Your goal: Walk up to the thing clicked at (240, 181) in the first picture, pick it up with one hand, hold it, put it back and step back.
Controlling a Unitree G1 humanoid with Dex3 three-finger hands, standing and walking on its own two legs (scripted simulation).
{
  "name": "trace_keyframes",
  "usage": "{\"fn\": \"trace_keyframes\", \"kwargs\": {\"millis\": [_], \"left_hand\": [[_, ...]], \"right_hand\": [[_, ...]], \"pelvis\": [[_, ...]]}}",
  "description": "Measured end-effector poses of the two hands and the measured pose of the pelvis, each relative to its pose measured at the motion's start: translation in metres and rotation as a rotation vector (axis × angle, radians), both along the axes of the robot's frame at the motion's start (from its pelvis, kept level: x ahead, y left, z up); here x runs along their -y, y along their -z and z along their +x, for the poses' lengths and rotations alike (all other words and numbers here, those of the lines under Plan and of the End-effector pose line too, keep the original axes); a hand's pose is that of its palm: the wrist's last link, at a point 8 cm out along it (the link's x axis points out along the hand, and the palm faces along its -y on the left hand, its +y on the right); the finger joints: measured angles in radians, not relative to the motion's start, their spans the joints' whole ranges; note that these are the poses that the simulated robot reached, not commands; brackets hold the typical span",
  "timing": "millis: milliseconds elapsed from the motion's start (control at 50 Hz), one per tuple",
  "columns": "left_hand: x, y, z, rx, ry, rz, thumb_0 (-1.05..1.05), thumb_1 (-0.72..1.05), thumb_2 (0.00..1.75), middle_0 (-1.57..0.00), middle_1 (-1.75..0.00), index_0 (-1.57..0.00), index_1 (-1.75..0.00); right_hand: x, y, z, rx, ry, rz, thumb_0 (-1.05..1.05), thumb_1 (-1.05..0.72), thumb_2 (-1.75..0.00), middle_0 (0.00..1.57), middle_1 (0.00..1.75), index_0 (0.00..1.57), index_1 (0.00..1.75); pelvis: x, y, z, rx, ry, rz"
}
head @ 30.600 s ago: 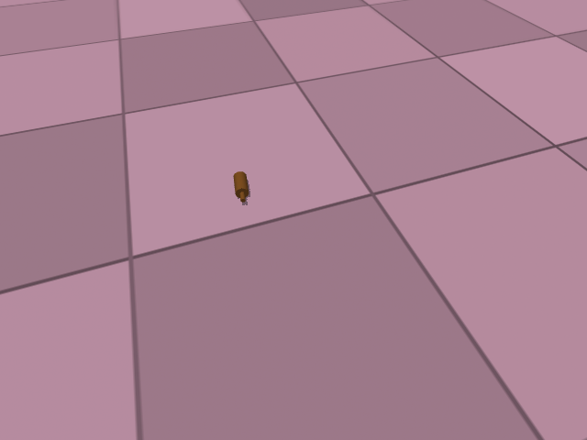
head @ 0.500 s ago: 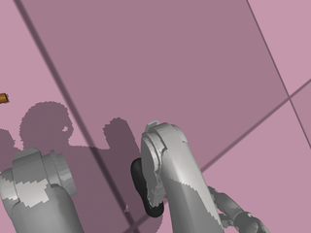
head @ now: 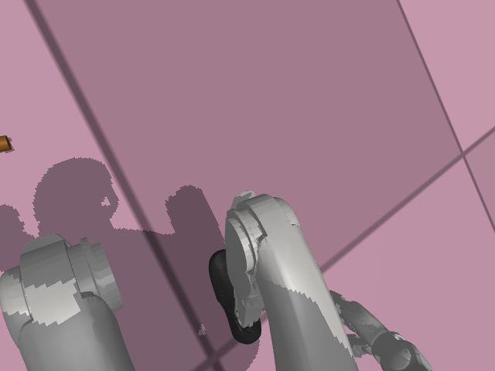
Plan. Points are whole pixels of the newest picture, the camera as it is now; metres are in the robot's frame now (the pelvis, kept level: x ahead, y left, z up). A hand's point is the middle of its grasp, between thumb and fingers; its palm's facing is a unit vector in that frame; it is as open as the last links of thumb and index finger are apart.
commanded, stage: open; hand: left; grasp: from above
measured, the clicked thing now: out of the picture +0.45 +0.36 -0.26
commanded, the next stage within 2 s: withdraw in 0.02 s
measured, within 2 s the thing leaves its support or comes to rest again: neither
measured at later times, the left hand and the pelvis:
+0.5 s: hand out of the picture +0.43 +0.41 -0.14, palm faces -0.29 -0.09 -0.95, open 14.2 cm; pelvis +0.00 +0.00 +0.01, yaw +2 degrees
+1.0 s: hand out of the picture +0.39 +0.39 -0.10, palm faces -0.45 -0.12 -0.88, open 13.9 cm; pelvis -0.01 +0.00 +0.05, yaw +5 degrees
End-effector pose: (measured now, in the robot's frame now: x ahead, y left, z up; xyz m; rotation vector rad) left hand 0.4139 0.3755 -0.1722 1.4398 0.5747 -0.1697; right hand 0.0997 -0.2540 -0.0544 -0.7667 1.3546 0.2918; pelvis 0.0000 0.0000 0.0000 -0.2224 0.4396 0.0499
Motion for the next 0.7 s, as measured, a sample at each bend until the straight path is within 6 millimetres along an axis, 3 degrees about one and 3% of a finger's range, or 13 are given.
{"fn": "trace_keyframes", "kwargs": {"millis": [220, 320, 480, 620, 700], "left_hand": [[0.004, -0.001, 0.003, 0.033, 0.002, -0.008, 0.00, -0.50, 0.99, -0.07, -0.98, -0.07, -0.98], [-0.002, -0.016, 0.007, 0.113, -0.030, 0.018, 0.00, -0.49, 0.97, -0.07, -0.99, -0.08, -0.97], [-0.025, -0.081, 0.011, 0.171, -0.119, 0.100, 0.00, -0.50, 0.97, -0.07, -0.98, -0.08, -0.97], [-0.032, -0.149, -0.001, 0.051, -0.121, 0.115, 0.00, -0.49, 0.98, -0.07, -0.98, -0.08, -0.97], [-0.029, -0.172, -0.007, -0.020, -0.102, 0.086, 0.00, -0.49, 0.98, -0.08, -0.98, -0.08, -0.97]], "right_hand": [[0.002, -0.001, -0.006, -0.012, 0.007, -0.004, 0.00, -0.89, -0.89, 0.21, 0.30, 0.20, 0.30], [0.001, 0.001, -0.005, -0.015, 0.018, 0.015, 0.00, -0.90, -0.89, 0.21, 0.30, 0.20, 0.30], [-0.002, 0.007, 0.010, 0.053, 0.116, 0.089, 0.01, -0.90, -0.89, 0.20, 0.30, 0.20, 0.30], [-0.008, -0.001, 0.027, 0.094, 0.213, 0.152, 0.01, -0.90, -0.90, 0.20, 0.30, 0.20, 0.30], [-0.007, -0.014, 0.031, 0.107, 0.227, 0.144, 0.01, -0.90, -0.90, 0.20, 0.30, 0.20, 0.30]], "pelvis": [[0.001, 0.000, 0.000, 0.003, 0.003, 0.000], [0.001, -0.001, 0.002, -0.012, 0.002, 0.003], [0.001, -0.010, 0.004, -0.073, -0.022, 0.014], [0.003, -0.042, 0.001, -0.116, -0.055, 0.041], [0.004, -0.061, -0.003, -0.123, -0.067, 0.050]]}}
